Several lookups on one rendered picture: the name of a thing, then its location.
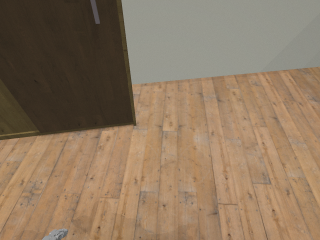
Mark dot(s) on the left robot hand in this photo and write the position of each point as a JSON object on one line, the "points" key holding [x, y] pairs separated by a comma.
{"points": [[56, 234]]}

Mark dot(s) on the wardrobe door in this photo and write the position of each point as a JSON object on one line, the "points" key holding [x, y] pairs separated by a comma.
{"points": [[65, 71], [13, 118]]}

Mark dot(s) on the handle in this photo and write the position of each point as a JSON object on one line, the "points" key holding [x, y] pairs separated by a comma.
{"points": [[95, 11]]}

